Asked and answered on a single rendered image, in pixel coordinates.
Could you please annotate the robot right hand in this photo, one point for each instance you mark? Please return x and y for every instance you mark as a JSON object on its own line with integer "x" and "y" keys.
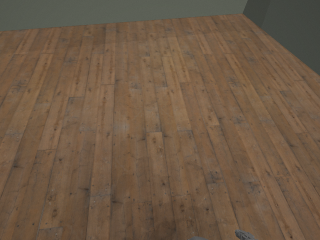
{"x": 243, "y": 235}

